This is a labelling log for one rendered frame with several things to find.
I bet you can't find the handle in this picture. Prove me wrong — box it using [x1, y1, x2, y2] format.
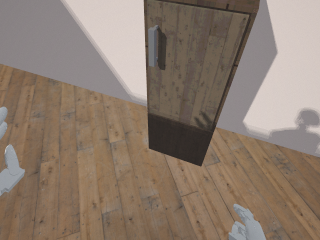
[148, 25, 159, 67]

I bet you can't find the cupboard door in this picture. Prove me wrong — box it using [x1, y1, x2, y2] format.
[147, 0, 249, 131]

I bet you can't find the left robot hand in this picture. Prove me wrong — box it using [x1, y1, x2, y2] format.
[0, 106, 25, 196]

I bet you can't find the right robot hand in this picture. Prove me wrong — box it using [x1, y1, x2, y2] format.
[228, 204, 266, 240]

